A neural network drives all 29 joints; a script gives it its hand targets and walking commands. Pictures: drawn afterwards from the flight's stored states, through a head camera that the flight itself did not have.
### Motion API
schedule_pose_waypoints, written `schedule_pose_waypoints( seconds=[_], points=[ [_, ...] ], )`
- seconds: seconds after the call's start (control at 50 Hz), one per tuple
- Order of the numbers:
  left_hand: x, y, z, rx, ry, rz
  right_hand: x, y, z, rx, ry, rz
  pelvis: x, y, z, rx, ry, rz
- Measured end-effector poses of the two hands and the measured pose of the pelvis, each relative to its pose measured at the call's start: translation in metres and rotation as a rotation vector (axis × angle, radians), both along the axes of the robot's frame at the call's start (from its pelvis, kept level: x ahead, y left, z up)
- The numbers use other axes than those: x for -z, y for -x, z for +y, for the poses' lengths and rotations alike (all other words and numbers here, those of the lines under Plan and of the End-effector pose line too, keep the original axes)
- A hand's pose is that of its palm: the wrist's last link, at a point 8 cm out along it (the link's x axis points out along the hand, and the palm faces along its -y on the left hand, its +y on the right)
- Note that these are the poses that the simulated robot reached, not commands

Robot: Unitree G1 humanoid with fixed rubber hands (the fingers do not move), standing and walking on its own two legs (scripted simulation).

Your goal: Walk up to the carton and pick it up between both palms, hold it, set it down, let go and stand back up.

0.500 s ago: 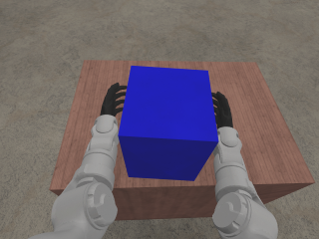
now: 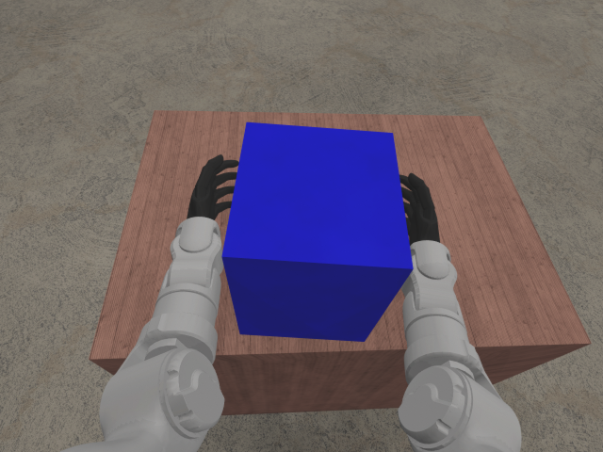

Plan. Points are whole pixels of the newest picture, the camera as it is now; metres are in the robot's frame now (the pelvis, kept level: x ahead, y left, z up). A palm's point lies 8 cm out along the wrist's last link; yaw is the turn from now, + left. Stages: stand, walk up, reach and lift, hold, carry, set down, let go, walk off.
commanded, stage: set down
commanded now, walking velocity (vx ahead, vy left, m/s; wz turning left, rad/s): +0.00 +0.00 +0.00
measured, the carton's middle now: (310, 241) +0.43 +0.01 +0.00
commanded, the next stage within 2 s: none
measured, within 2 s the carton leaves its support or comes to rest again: neither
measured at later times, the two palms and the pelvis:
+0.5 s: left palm (207, 220) +0.43 +0.15 +0.03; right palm (419, 234) +0.43 -0.14 +0.04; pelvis +0.00 +0.00 -0.01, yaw -2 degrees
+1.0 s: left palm (161, 175) +0.44 +0.20 +0.10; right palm (474, 189) +0.46 -0.19 +0.11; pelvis -0.02 -0.01 -0.02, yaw +0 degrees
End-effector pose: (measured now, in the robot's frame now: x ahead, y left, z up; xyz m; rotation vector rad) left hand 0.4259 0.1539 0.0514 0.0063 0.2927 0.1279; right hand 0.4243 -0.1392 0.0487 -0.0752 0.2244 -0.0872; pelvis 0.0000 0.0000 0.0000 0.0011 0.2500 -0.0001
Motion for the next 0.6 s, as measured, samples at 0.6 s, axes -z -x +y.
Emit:
schedule_pose_waypoints(
  seconds=[0.6],
  points=[
    [0.021, -0.01, 0.003, -0.011, -0.008, 0.081, 0.015, -0.013, -0.002, -0.041, -0.04, 0.12, 0.012, 0.01, 0.003, 0.038, 0.014, 0.151]
  ],
)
